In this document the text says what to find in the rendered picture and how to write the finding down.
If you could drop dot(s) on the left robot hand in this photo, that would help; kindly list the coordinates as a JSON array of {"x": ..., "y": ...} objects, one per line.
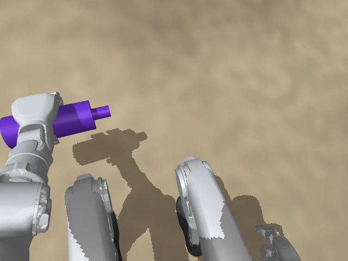
[{"x": 43, "y": 107}]

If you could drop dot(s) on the left robot arm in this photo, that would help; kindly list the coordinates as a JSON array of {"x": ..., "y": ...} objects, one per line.
[{"x": 25, "y": 206}]

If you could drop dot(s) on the bottle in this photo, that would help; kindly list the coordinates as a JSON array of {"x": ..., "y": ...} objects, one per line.
[{"x": 71, "y": 119}]

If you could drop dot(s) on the left robot foot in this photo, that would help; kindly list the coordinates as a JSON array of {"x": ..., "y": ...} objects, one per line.
[{"x": 116, "y": 237}]

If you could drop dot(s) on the right robot foot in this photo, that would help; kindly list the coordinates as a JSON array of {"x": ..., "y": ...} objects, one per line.
[{"x": 194, "y": 250}]

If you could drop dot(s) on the right robot hand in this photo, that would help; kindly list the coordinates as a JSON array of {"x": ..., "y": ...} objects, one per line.
[{"x": 282, "y": 249}]

